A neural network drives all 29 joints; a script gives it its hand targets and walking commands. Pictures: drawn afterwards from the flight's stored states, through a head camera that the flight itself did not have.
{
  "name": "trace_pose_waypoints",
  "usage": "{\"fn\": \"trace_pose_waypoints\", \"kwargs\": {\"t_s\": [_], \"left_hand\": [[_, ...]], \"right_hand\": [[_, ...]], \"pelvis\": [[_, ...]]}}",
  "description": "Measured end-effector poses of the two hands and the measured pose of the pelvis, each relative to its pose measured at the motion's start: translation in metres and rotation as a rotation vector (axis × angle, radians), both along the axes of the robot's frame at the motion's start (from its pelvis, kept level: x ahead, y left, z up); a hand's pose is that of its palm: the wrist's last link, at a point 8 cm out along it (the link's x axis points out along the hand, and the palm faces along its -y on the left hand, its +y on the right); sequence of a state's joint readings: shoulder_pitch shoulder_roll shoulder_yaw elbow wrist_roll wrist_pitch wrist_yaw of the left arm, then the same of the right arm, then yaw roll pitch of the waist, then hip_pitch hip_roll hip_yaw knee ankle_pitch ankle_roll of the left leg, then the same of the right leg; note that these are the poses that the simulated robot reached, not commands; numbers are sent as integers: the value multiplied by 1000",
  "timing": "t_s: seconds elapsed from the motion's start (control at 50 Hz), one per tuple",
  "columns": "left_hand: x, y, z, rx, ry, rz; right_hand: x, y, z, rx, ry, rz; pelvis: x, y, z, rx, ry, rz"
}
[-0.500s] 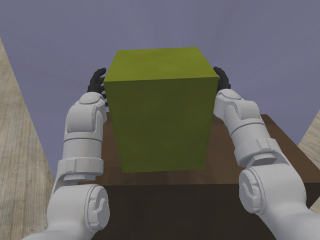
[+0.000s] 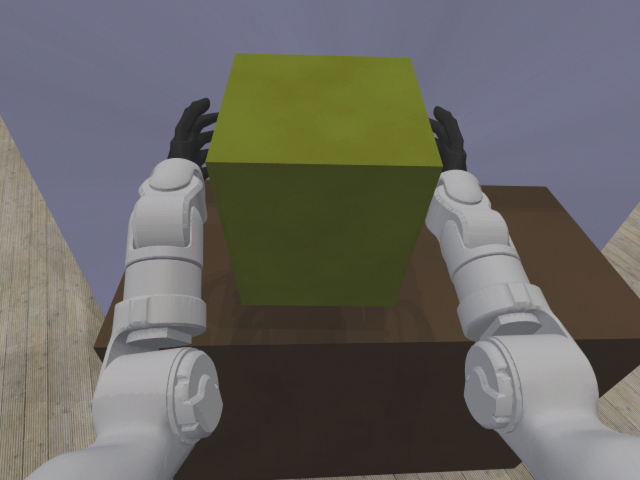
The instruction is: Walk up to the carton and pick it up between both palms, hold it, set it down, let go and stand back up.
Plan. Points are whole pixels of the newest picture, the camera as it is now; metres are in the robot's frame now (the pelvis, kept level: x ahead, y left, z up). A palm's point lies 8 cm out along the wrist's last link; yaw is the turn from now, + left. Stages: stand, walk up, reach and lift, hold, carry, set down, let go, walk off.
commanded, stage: set down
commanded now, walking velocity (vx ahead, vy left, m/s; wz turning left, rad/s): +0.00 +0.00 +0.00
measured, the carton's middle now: (320, 189) +0.44 +0.02 +0.18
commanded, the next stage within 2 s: none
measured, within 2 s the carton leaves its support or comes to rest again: neither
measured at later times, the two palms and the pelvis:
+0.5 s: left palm (186, 181) +0.40 +0.17 +0.21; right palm (443, 184) +0.41 -0.13 +0.22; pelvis +0.01 +0.00 +0.00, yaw +0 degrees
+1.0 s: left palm (205, 191) +0.44 +0.17 +0.17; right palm (434, 201) +0.44 -0.14 +0.17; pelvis +0.03 +0.00 +0.00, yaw +0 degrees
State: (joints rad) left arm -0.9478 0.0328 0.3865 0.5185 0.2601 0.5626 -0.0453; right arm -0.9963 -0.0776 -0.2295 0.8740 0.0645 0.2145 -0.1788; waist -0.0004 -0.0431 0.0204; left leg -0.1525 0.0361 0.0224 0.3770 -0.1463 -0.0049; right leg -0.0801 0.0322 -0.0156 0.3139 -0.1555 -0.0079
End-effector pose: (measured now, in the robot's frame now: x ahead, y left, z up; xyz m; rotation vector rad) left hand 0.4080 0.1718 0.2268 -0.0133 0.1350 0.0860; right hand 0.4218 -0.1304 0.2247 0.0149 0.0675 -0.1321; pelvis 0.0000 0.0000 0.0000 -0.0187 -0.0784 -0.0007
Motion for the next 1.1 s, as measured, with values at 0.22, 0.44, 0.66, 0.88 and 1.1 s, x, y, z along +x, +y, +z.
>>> {"fn": "trace_pose_waypoints", "kwargs": {"t_s": [0.22,0.44,0.66,0.88,1.1], "left_hand": [[3,5,-13,38,0,23],[-7,5,-9,25,-23,9],[6,-3,-37,28,41,-30],[26,-6,-44,36,38,-26],[31,-4,-62,37,60,-29]], "right_hand": [[3,7,-16,-19,2,-6],[-9,7,-6,-29,-26,-10],[0,-3,-24,-32,3,-21],[17,-6,-41,-22,12,-27],[20,-3,-59,-12,41,-37]], "pelvis": [[12,2,1,-2,-15,1],[5,2,0,-3,-39,1],[9,1,1,-1,-34,1],[23,-2,1,2,-13,1],[28,-1,2,2,-5,0]]}}
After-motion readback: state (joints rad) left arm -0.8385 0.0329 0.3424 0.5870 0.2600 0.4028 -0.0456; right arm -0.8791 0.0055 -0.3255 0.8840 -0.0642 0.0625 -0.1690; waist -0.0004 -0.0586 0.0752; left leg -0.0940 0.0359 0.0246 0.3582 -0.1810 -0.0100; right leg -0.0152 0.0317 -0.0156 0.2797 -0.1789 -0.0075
